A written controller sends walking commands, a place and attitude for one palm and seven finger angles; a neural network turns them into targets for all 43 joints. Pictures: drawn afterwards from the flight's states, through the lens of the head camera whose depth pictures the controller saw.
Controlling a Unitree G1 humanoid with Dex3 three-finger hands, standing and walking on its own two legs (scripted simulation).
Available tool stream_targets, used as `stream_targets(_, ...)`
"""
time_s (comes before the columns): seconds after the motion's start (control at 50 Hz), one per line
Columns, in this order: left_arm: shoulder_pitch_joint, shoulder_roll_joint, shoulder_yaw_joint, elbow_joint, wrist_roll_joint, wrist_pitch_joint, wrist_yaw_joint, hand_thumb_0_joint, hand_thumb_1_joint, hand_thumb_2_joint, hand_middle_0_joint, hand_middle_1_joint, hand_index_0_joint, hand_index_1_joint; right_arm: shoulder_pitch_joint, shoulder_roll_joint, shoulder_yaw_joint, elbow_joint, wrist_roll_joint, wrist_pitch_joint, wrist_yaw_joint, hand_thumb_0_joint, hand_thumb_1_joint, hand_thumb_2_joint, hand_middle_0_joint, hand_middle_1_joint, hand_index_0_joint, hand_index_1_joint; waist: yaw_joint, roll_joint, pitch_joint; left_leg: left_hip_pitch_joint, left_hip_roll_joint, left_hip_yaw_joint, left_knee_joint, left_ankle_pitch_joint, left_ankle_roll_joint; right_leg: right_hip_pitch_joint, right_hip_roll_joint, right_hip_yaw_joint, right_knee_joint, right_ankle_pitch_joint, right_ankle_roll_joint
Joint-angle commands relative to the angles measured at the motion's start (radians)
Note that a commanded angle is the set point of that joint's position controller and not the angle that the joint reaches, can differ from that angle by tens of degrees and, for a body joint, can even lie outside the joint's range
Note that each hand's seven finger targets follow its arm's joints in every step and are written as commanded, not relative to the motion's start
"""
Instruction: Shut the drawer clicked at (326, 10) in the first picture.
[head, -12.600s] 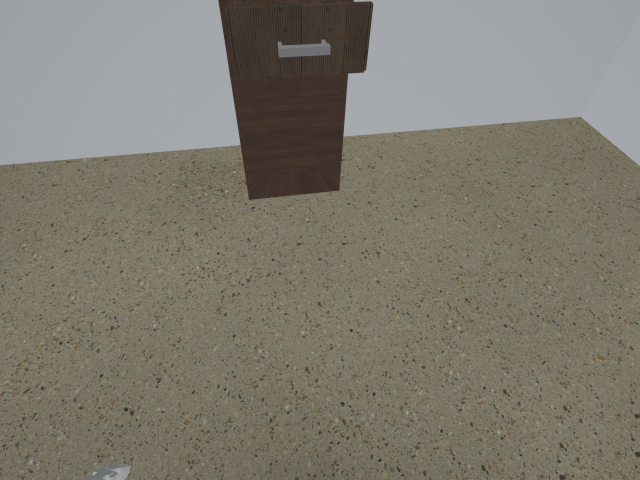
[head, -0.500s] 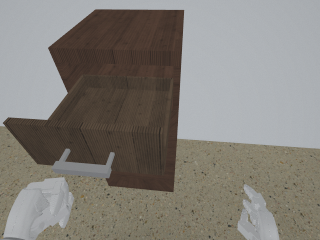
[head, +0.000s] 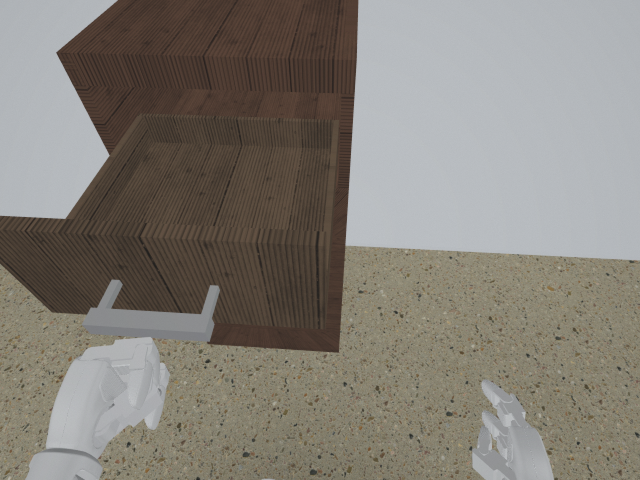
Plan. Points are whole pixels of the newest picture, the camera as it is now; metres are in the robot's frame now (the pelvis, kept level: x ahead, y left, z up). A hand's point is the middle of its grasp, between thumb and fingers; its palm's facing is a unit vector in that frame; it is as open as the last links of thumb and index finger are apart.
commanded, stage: bring the fist close to the handle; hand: left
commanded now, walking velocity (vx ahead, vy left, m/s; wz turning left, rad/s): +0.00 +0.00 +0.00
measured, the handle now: (156, 307) +0.29 +0.22 +0.08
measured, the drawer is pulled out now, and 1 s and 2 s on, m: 0.30 0.29 0.17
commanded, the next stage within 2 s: push the drawer shut in 0.44 s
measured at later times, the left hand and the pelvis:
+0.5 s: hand (160, 393) +0.19 +0.18 +0.07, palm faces +0.03 -1.00 -0.08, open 3.3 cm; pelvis +0.01 +0.00 -0.01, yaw +0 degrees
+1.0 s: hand (154, 373) +0.21 +0.20 +0.07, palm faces +0.02 -1.00 -0.07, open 2.9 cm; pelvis +0.00 +0.00 -0.01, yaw +1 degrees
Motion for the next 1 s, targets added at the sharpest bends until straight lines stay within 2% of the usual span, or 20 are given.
stream_targets(0.0, -0.025, 0.115, 0.089, -0.167, -0.028, -0.085, 0.005, 0.0, 0.9, 0.9, -1.4, -1.6, -1.4, -1.6, -0.088, -0.114, -0.055, -0.169, 0.002, -0.041, -0.004, 0.0, -0.9, -0.9, 0.2, 0.3, 0.2, 0.3, -0.001, -0.005, -0.135, 0.09, -0.044, -0.006, -0.102, 0.169, 0.032, -0.006, 0.036, 0.011, -0.116, 0.2, -0.008)
stream_targets(0.02, -0.031, 0.118, 0.094, -0.156, -0.033, -0.085, 0.004, 0.0, 0.9, 0.9, -1.4, -1.6, -1.4, -1.6, -0.089, -0.115, -0.057, -0.171, 0.003, -0.036, -0.002, 0.0, -0.9, -0.9, 0.2, 0.3, 0.2, 0.3, -0.002, -0.02, -0.133, 0.078, -0.043, -0.006, -0.098, 0.173, 0.031, -0.007, 0.036, 0.009, -0.11, 0.208, -0.007)
stream_targets(0.1, -0.018, 0.124, 0.085, -0.216, -0.034, -0.092, 0.009, 0.0, 0.9, 0.9, -1.4, -1.6, -1.4, -1.6, -0.086, -0.112, -0.058, -0.187, 0.004, -0.029, 0.005, 0.0, -0.9, -0.9, 0.2, 0.3, 0.2, 0.3, -0.002, 0.016, -0.179, 0.092, -0.043, -0.004, -0.088, 0.204, 0.034, 0.007, 0.035, 0.011, -0.099, 0.243, -0.007)
stream_targets(0.16, -0.038, 0.135, 0.089, -0.218, -0.037, -0.094, 0.013, 0.0, 0.9, 0.9, -1.4, -1.6, -1.4, -1.6, -0.084, -0.115, -0.059, -0.187, 0.007, -0.023, 0.003, 0.0, -0.9, -0.9, 0.2, 0.3, 0.2, 0.3, -0.014, 0.006, -0.144, 0.076, -0.039, -0.006, -0.085, 0.178, 0.034, -0.018, 0.037, 0.012, -0.104, 0.216, -0.004)
stream_targets(0.22, 0.004, 0.122, 0.09, -0.193, -0.038, -0.091, 0.016, 0.0, 0.9, 0.9, -1.4, -1.6, -1.4, -1.6, -0.081, -0.114, -0.062, -0.191, 0.009, -0.012, 0.003, 0.0, -0.9, -0.9, 0.2, 0.3, 0.2, 0.3, -0.011, -0.028, -0.128, 0.062, -0.038, -0.008, -0.085, 0.17, 0.034, -0.026, 0.04, 0.009, -0.102, 0.208, -0.004)
stream_targets(0.28, 0.006, 0.131, 0.094, -0.194, -0.036, -0.085, 0.015, 0.0, 0.9, 0.9, -1.4, -1.6, -1.4, -1.6, -0.091, -0.117, -0.061, -0.189, 0.008, -0.005, 0.002, 0.0, -0.9, -0.9, 0.2, 0.3, 0.2, 0.3, -0.008, -0.001, -0.127, 0.063, -0.038, -0.007, -0.08, 0.169, 0.036, -0.023, 0.039, 0.015, -0.105, 0.207, -0.006)
stream_targets(0.32, 0.007, 0.11, 0.065, -0.219, -0.036, -0.082, 0.012, 0.0, 0.9, 0.9, -1.4, -1.6, -1.4, -1.6, -0.077, -0.114, -0.062, -0.204, 0.01, -0.003, 0.004, 0.0, -0.9, -0.9, 0.2, 0.3, 0.2, 0.3, -0.015, -0.001, -0.149, 0.074, -0.039, -0.006, -0.077, 0.18, 0.036, -0.028, 0.038, 0.011, -0.095, 0.222, -0.003)
stream_targets(0.38, -0.01, 0.144, 0.097, -0.212, -0.036, -0.085, 0.018, 0.0, 0.9, 0.9, -1.4, -1.6, -1.4, -1.6, -0.082, -0.117, -0.06, -0.195, 0.006, 0.003, 0.0, 0.0, -0.9, -0.9, 0.2, 0.3, 0.2, 0.3, -0.018, -0.032, -0.137, 0.057, -0.038, -0.009, -0.07, 0.167, 0.037, -0.026, 0.039, 0.018, -0.104, 0.209, -0.003)
stream_targets(0.42, -0.006, 0.124, 0.077, -0.228, -0.038, -0.095, 0.013, 0.0, 0.9, 0.9, -1.4, -1.6, -1.4, -1.6, -0.071, -0.113, -0.06, -0.206, 0.008, 0.005, 0.001, 0.0, -0.9, -0.9, 0.2, 0.3, 0.2, 0.3, -0.02, -0.026, -0.148, 0.066, -0.04, -0.008, -0.068, 0.172, 0.037, -0.033, 0.039, 0.016, -0.095, 0.216, -0.002)
stream_targets(0.48, 0.001, 0.158, 0.122, -0.211, -0.041, -0.099, 0.017, 0.0, 0.9, 0.9, -1.4, -1.6, -1.4, -1.6, -0.081, -0.113, -0.059, -0.196, 0.007, 0.013, -0.001, 0.0, -0.9, -0.9, 0.2, 0.3, 0.2, 0.3, -0.011, -0.022, -0.144, 0.053, -0.04, -0.008, -0.062, 0.177, 0.037, -0.019, 0.039, 0.022, -0.099, 0.222, -0.006)
stream_targets(0.52, 0.005, 0.147, 0.115, -0.201, -0.048, -0.099, 0.007, 0.0, 0.9, 0.9, -1.4, -1.6, -1.4, -1.6, -0.077, -0.109, -0.06, -0.202, 0.01, 0.017, 0.0, 0.0, -0.9, -0.9, 0.2, 0.3, 0.2, 0.3, -0.015, -0.018, -0.145, 0.051, -0.041, -0.005, -0.058, 0.177, 0.036, -0.022, 0.036, 0.028, -0.101, 0.226, -0.003)
stream_targets(0.58, -0.081, 0.162, 0.118, -0.181, -0.054, -0.097, -0.002, 0.0, 0.9, 0.9, -1.4, -1.6, -1.4, -1.6, -0.081, -0.122, -0.053, -0.189, 0.007, 0.022, -0.008, 0.0, -0.9, -0.9, 0.2, 0.3, 0.2, 0.3, -0.034, -0.023, -0.117, 0.038, -0.041, -0.009, -0.05, 0.156, 0.039, -0.037, 0.035, 0.04, -0.114, 0.202, -0.001)
stream_targets(0.62, -0.089, 0.147, 0.105, -0.176, -0.06, -0.098, -0.016, 0.0, 0.9, 0.9, -1.4, -1.6, -1.4, -1.6, -0.073, -0.121, -0.052, -0.194, 0.009, 0.02, -0.009, 0.0, -0.9, -0.9, 0.2, 0.3, 0.2, 0.3, -0.032, 0.011, -0.134, 0.054, -0.042, -0.008, -0.054, 0.157, 0.037, -0.042, 0.035, 0.033, -0.109, 0.202, -0.002)
stream_targets(0.64, -0.114, 0.152, 0.1, -0.17, -0.061, -0.096, -0.019, 0.0, 0.9, 0.9, -1.4, -1.6, -1.4, -1.6, -0.07, -0.125, -0.05, -0.193, 0.01, 0.019, -0.01, 0.0, -0.9, -0.9, 0.2, 0.3, 0.2, 0.3, -0.039, -0.005, -0.126, 0.054, -0.041, -0.011, -0.053, 0.158, 0.038, -0.046, 0.036, 0.034, -0.111, 0.206, -0.001)
stream_targets(0.7, -0.141, 0.146, 0.087, -0.155, -0.059, -0.09, -0.022, 0.0, 0.9, 0.9, -1.4, -1.6, -1.4, -1.6, -0.069, -0.128, -0.047, -0.192, 0.008, 0.015, -0.011, 0.0, -0.9, -0.9, 0.2, 0.3, 0.2, 0.3, -0.035, 0.003, -0.153, 0.066, -0.042, -0.012, -0.055, 0.169, 0.04, -0.034, 0.033, 0.036, -0.11, 0.218, -0.002)
stream_targets(0.72, -0.164, 0.158, 0.095, -0.159, -0.06, -0.088, -0.022, 0.0, 0.9, 0.9, -1.4, -1.6, -1.4, -1.6, -0.064, -0.131, -0.05, -0.19, 0.008, 0.014, -0.012, 0.0, -0.9, -0.9, 0.2, 0.3, 0.2, 0.3, -0.038, -0.007, -0.174, 0.076, -0.041, -0.013, -0.054, 0.183, 0.04, -0.027, 0.033, 0.035, -0.107, 0.238, 0.0)
stream_targets(0.78, -0.208, 0.186, 0.133, -0.107, -0.066, -0.076, -0.019, 0.0, 0.9, 0.9, -1.4, -1.6, -1.4, -1.6, -0.07, -0.138, -0.05, -0.18, 0.006, 0.023, -0.016, 0.0, -0.9, -0.9, 0.2, 0.3, 0.2, 0.3, -0.038, -0.046, -0.153, 0.055, -0.04, -0.012, -0.056, 0.174, 0.041, -0.022, 0.032, 0.039, -0.118, 0.228, 0.003)
stream_targets(0.84, -0.27, 0.19, 0.138, -0.087, -0.076, -0.084, -0.029, 0.0, 0.9, 0.9, -1.4, -1.6, -1.4, -1.6, -0.066, -0.143, -0.047, -0.176, 0.009, 0.022, -0.022, 0.0, -0.9, -0.9, 0.2, 0.3, 0.2, 0.3, -0.042, -0.022, -0.143, 0.05, -0.042, -0.009, -0.059, 0.141, 0.038, -0.04, 0.028, 0.047, -0.127, 0.18, 0.005)
stream_targets(0.94, -0.385, 0.179, 0.103, -0.081, -0.075, -0.092, -0.026, 0.0, 0.9, 0.9, -1.4, -1.6, -1.4, -1.6, -0.062, -0.15, -0.042, -0.16, 0.011, 0.014, -0.027, 0.0, -0.9, -0.9, 0.2, 0.3, 0.2, 0.3, -0.058, 0.014, -0.155, 0.081, -0.041, -0.018, -0.068, 0.12, 0.038, -0.062, 0.031, 0.038, -0.127, 0.149, 0.002)
stream_targets(0.98, -0.44, 0.174, 0.08, -0.064, -0.065, -0.092, -0.02, 0.0, 0.9, 0.9, -1.4, -1.6, -1.4, -1.6, -0.064, -0.155, -0.038, -0.151, 0.009, 0.013, -0.029, 0.0, -0.9, -0.9, 0.2, 0.3, 0.2, 0.3, -0.07, -0.01, -0.143, 0.075, -0.038, -0.025, -0.072, 0.097, 0.042, -0.073, 0.032, 0.038, -0.132, 0.119, 0.003)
